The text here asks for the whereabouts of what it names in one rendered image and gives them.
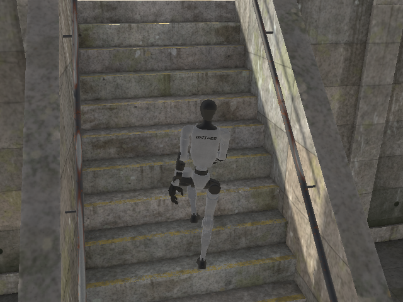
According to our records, stairs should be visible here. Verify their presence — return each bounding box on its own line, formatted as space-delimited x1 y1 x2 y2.
77 1 306 302

